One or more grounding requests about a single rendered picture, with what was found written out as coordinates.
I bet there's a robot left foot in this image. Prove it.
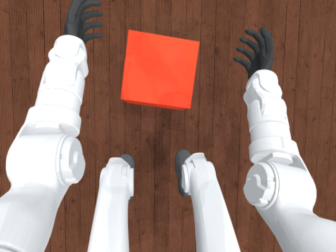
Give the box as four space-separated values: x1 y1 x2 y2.
119 154 135 203

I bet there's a left robot forearm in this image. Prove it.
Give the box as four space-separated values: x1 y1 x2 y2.
6 35 89 179

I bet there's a carton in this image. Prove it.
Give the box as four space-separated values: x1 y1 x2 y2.
121 30 200 110

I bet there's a right robot forearm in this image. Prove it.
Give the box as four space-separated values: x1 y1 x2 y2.
244 69 317 197

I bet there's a robot right hand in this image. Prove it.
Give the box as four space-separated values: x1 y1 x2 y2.
233 26 274 79

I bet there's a robot left upper arm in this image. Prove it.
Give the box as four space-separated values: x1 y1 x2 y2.
0 134 86 252

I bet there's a robot left hand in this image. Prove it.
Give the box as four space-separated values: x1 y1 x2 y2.
63 0 103 44

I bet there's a left robot shin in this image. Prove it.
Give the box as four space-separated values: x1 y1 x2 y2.
99 157 129 184

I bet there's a robot right upper arm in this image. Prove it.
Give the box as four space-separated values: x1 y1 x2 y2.
243 161 336 252

